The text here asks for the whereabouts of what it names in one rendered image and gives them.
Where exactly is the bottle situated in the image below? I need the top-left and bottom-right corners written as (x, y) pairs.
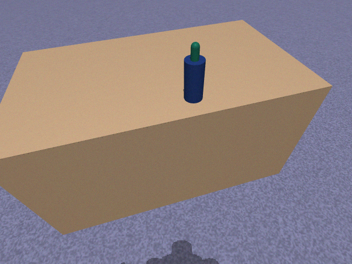
top-left (184, 42), bottom-right (206, 103)

